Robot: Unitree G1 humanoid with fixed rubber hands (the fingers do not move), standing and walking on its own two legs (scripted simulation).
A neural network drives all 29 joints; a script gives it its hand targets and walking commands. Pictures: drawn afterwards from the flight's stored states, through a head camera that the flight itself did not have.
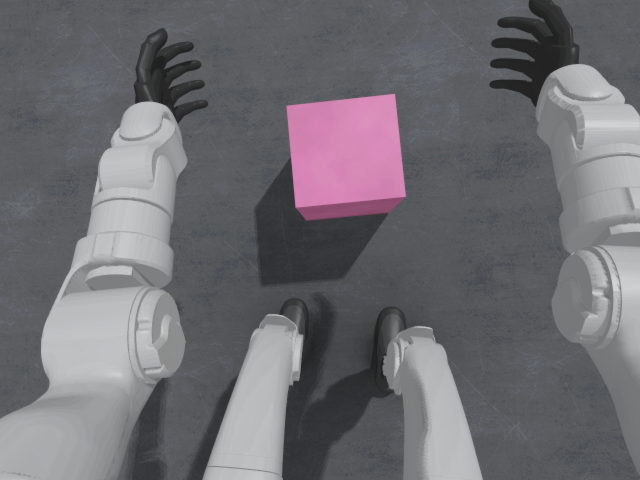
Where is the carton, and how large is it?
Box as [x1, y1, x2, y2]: [287, 94, 405, 220]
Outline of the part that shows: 394,94 287,106 295,206 306,220 388,212 405,196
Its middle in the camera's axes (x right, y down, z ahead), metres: +0.05 -0.16 +0.87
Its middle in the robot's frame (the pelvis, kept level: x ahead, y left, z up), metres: +0.55 +0.03 -0.53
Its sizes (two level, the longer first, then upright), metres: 0.210 0.200 0.250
